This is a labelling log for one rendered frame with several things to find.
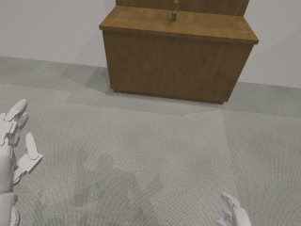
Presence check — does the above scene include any left robot forearm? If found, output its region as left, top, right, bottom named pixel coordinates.
left=0, top=192, right=21, bottom=226

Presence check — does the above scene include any robot right hand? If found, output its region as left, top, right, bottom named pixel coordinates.
left=216, top=191, right=252, bottom=226

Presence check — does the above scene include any counter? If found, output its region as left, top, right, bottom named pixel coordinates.
left=99, top=0, right=259, bottom=105

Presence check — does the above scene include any tap lever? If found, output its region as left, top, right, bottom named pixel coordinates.
left=172, top=9, right=177, bottom=18

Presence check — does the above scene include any robot left hand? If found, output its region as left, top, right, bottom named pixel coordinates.
left=0, top=99, right=42, bottom=194

